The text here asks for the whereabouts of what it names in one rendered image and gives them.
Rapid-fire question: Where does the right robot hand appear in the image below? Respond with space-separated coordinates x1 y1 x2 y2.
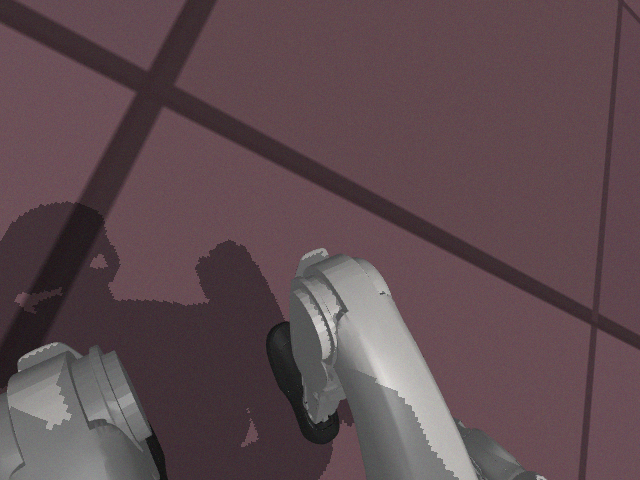
453 417 526 480

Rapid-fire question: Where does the right robot foot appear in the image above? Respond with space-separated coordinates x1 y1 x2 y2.
266 322 339 444

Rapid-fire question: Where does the left robot foot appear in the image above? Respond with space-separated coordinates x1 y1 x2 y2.
145 421 168 480

